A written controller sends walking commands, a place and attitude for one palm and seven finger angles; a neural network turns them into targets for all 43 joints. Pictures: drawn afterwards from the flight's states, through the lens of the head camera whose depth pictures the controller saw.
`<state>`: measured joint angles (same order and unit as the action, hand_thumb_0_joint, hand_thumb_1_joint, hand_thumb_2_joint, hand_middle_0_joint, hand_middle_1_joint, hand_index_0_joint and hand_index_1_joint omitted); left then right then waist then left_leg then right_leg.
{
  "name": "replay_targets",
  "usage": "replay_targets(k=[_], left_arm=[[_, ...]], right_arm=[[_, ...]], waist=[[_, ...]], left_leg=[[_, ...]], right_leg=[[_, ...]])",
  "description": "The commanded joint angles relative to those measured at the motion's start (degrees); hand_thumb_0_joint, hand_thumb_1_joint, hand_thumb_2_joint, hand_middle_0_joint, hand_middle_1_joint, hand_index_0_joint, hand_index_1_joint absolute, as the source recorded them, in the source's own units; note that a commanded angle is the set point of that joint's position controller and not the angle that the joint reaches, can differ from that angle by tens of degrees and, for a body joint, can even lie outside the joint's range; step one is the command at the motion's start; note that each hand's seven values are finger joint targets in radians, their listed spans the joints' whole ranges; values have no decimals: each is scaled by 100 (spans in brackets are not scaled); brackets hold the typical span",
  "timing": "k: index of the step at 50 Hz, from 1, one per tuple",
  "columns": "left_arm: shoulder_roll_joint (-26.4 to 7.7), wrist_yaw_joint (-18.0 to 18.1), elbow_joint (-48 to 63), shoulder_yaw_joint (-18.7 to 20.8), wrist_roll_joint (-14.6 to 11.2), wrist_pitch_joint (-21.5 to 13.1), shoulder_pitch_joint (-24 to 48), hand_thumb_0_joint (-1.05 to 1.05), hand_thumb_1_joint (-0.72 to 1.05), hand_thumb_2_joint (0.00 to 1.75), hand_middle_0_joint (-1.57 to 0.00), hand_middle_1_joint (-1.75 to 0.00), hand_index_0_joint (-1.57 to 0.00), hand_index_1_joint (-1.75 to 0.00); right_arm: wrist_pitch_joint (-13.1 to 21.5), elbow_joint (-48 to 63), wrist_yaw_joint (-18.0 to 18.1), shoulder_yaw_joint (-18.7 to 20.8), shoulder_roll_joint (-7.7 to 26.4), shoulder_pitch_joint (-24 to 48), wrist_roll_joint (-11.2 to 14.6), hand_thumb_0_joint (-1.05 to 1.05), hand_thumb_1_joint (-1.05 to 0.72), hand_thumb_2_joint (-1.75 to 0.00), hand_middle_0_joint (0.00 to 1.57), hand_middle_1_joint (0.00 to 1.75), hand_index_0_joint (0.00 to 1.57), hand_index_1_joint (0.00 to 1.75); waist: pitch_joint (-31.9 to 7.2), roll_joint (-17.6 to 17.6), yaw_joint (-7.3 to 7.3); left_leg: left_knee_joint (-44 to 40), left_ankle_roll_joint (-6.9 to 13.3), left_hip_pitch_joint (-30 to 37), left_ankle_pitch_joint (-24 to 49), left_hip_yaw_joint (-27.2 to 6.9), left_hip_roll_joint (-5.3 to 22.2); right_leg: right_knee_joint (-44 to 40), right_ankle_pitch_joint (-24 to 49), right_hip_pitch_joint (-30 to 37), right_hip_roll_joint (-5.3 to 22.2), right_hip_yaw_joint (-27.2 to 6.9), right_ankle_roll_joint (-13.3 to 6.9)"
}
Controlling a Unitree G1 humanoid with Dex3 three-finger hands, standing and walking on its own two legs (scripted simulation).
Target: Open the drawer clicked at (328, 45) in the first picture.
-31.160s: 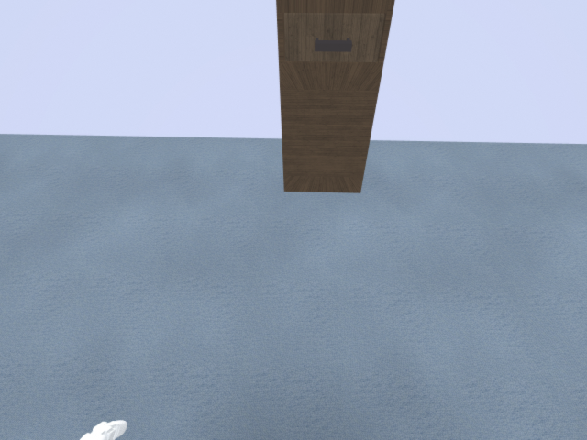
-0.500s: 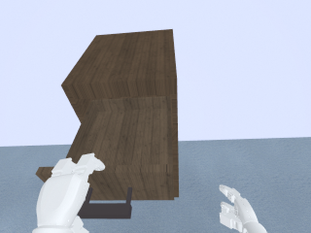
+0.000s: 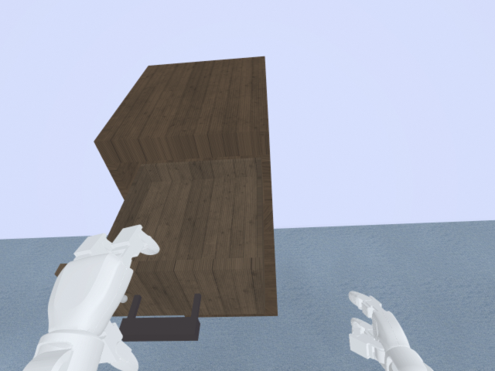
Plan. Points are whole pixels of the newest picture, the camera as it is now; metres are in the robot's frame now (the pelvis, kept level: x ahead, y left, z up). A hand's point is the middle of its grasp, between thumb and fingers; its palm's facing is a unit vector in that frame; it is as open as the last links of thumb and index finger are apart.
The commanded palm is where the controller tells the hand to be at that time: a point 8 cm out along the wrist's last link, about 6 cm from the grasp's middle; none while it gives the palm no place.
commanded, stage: draw the hand back to the body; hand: left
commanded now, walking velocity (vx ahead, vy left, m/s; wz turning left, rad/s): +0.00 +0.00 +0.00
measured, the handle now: (163, 314) +0.21 +0.19 -0.01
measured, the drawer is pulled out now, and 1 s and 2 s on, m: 0.29 0.29 0.29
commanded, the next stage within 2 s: step back with the hand held close in 1.58 s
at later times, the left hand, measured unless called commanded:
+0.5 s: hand (96, 298) +0.16 +0.23 +0.13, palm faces +0.10 -0.13 -0.99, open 13.9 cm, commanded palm +0.13 +0.22 +0.19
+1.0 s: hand (95, 251) +0.21 +0.23 +0.17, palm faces +0.37 -0.85 -0.39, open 12.0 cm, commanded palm +0.14 +0.27 +0.19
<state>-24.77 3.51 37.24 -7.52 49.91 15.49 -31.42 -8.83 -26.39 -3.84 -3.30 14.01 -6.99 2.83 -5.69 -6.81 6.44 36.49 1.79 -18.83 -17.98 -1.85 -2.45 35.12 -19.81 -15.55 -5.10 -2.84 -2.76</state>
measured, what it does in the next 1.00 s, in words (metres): stands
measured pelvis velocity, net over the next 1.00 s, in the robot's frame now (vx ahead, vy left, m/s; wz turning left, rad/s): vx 0.03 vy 0.01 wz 0.06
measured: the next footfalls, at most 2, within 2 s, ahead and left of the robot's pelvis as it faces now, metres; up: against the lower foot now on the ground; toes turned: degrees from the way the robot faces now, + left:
none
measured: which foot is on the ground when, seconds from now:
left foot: down 0.00-1.00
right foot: down 0.00-1.00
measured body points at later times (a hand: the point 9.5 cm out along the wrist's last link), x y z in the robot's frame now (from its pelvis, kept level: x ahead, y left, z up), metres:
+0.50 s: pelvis +0.01 -0.01 +0.00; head +0.00 -0.05 +0.45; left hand +0.15 +0.23 +0.18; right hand +0.25 -0.20 -0.07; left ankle +0.01 +0.10 -0.73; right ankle -0.01 -0.09 -0.73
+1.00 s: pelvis +0.03 +0.01 +0.01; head +0.02 -0.01 +0.46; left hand +0.18 +0.27 +0.19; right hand +0.23 -0.18 -0.08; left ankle +0.01 +0.10 -0.73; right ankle -0.02 -0.09 -0.73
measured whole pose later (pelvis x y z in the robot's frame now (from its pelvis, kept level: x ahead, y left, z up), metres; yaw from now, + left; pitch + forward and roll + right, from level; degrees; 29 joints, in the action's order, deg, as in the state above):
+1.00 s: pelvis +0.03 +0.01 +0.01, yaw +3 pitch -1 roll +0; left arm -18.6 5.9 32.3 13.1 -3.5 -4.3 -33.2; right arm 5.2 -34.4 2.8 -2.5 11.0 -11.8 0.8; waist -2.1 -3.6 2.2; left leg 29.9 2.6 -11.9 -17.1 -4.6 -4.5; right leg 26.9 -19.3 -7.1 -2.9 -0.5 -2.1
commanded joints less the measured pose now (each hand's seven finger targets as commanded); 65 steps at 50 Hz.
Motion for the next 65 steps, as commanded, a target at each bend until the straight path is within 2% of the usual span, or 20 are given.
replay_targets(k=[1, 4, 9, 12, 15, 21, 22, 24, 29, 30, 31, 32, 34, 36, 37, 40, 47, 53, 62, 65], left_arm=[[-1000, 334, 1162, 961, 234, -308, 556, 0, -50, 30, -30, -120, -30, -120], [-1019, 377, 1150, 1021, 294, -418, 616, 0, -50, 30, -30, -120, -30, -120], [-1110, 259, 852, 1271, -60, -619, 431, 0, -50, 30, -30, -120, -30, -120], [-1126, 230, 816, 1357, -101, -639, 271, 0, -50, 30, -30, -120, -30, -120], [-1382, 239, 770, 1657, -128, -721, -25, 0, -50, 30, -30, -120, -30, -120], [-1394, 345, 1003, 1794, -210, -905, -191, 0, -50, 30, -30, -120, -30, -120], [-1348, 362, 1013, 1829, -270, -875, -278, 0, -50, 30, -30, -120, -30, -120], [-1446, 381, 908, 1901, -254, -931, -173, 0, -50, 30, -30, -120, -30, -120], [-1485, 373, 890, 1900, -216, -941, -78, 0, -50, 30, -30, -120, -30, -120], [914, 253, 908, 1365, -4622, -1500, 184, 0, -47, 32, -30, -118, -30, -118], [154, 286, 502, 1795, -4711, -1760, -151, 0, -43, 33, -29, -115, -29, -115], [205, 311, 471, 1820, -4738, -1853, -305, 0, -40, 34, -29, -113, -29, -113], [-303, 419, 1316, 2269, -5109, -2116, 108, 0, -32, 37, -29, -109, -29, -109], [-414, 517, 1535, 2397, -5166, -2287, 139, 0, -26, 40, -28, -104, -28, -104], [-548, 568, 1510, 2553, -5176, -2282, 145, 0, -22, 42, -28, -102, -28, -102], [-153, 496, 1215, 2347, -5245, -2299, -52, 0, -12, 47, -27, -95, -27, -95], [0, 328, 385, 2559, -5383, -2285, -206, 0, 13, 57, -25, -80, -25, -80], [-272, 369, 774, 2779, -5351, -2342, -110, 0, 34, 66, -24, -66, -24, -66], [-434, 456, 443, 3095, -5372, -2263, 241, 0, 65, 80, -22, -46, -22, -46], [-245, 422, 89, 2972, -5396, -2251, 195, 0, 76, 84, -21, -39, -21, -39]], right_arm=[[393, 1046, 114, 181, 377, 1182, -25, 0, -90, -90, 20, 30, 20, 30], [484, 1010, 162, 214, 374, 1168, -45, 0, -90, -90, 20, 30, 20, 30], [586, 941, 257, 250, 423, 1128, -32, 0, -90, -90, 20, 30, 20, 30], [646, 945, 276, 251, 433, 1205, -29, 0, -90, -90, 20, 30, 20, 30], [606, 918, 299, 267, 491, 1034, -78, 0, -90, -90, 20, 30, 20, 30], [599, 996, 319, 295, 523, 969, -80, 0, -90, -90, 20, 30, 20, 30], [630, 1016, 302, 285, 501, 1098, -43, 0, -90, -90, 20, 30, 20, 30], [604, 947, 317, 307, 526, 949, -68, 0, -90, -90, 20, 30, 20, 30], [577, 961, 352, 312, 538, 920, -69, 0, -90, -90, 20, 30, 20, 30], [1051, 1110, 487, 280, 49, 501, -47, 0, -90, -90, 20, 30, 20, 30], [1338, 917, 600, 301, 201, 464, -63, 0, -90, -90, 20, 30, 20, 30], [1483, 895, 627, 226, 159, 570, -62, 0, -90, -90, 20, 30, 20, 30], [1582, 843, 785, 244, 262, 402, -132, 0, -90, -90, 20, 30, 20, 30], [1775, 729, 866, 224, 254, 349, -188, 0, -90, -90, 20, 30, 20, 30], [1849, 619, 875, 197, 261, 381, -206, 0, -90, -90, 20, 30, 20, 30], [1937, 401, 785, 176, 187, 266, -195, 0, -90, -90, 20, 30, 20, 30], [1760, 217, 713, 348, 235, 446, -202, 0, -90, -90, 20, 30, 20, 30], [1697, 199, 767, 381, 278, 425, -185, 0, -90, -90, 20, 30, 20, 30], [1626, 101, 815, 428, 329, 452, -152, 0, -90, -90, 20, 30, 20, 30], [1552, 69, 805, 433, 313, 448, -151, 0, -90, -90, 20, 30, 20, 30]], waist=[[-176, 294, 53], [-90, 181, 33], [-36, 716, -14], [-63, 418, 22], [-271, 808, 68], [-319, 640, 44], [-250, 405, 51], [-216, 605, 21], [-227, 471, 3], [385, 964, -677], [304, 1140, -473], [417, 733, -415], [-198, 820, -353], [-316, 614, -317], [-194, 95, -278], [220, -373, -329], [208, 840, -349], [-324, 209, -334], [52, 346, -375], [181, 517, -396]], left_leg=[[-398, 35, 565, 913, 131, 345], [-332, 30, 671, 867, 94, 317], [-347, 64, 684, 886, 99, 191], [-381, 54, 754, 996, 71, 188], [-272, 65, 665, 1250, 132, 146], [-172, 54, 759, 1403, 145, 134], [-196, 40, 779, 1358, 102, 138], [-206, 43, 724, 1320, 107, 147], [-270, 45, 764, 1387, 72, 187], [-447, 166, 1233, 1004, -141, 232], [-592, 122, 1217, 892, -200, 362], [-707, 72, 1227, 794, -249, 335], [-800, 36, 1227, 1120, -269, 293], [-807, 9, 1163, 1299, -256, 254], [-844, -33, 1069, 1340, -255, 227], [-870, -125, 1012, 1826, -305, 262], [-951, -100, 1054, 2166, -295, 295], [-968, -127, 1329, 2470, -244, 266], [-1119, -145, 1289, 2180, -253, 235], [-1156, -115, 1265, 1996, -259, 227]], right_leg=[[-995, 392, -396, 402, 10, 95], [-1130, 198, -558, 394, -99, 39], [-1242, 588, -405, 459, -136, 149], [-1212, 881, -344, 436, -157, 120], [-1085, 1538, -80, 506, -86, 189], [-1019, 1885, -215, 522, -60, 194], [-1045, 1811, -249, 460, -142, 142], [-1027, 1657, -316, 484, -19, 172], [-986, 1550, -357, 464, 91, 153], [-932, 1388, -149, 345, 477, 148], [-868, 1007, -183, 364, 459, 148], [-915, 742, -218, 318, 430, 110], [-931, 1048, 236, 488, 429, 149], [-939, 1218, 363, 537, 394, 136], [-973, 1236, 404, 543, 361, 89], [-987, 1572, 336, 543, 468, 40], [-1174, 2089, 559, 495, 548, 107], [-1193, 2252, 777, 560, 500, 110], [-1407, 2005, 657, 516, 519, 111], [-1432, 1874, 602, 515, 557, 130]])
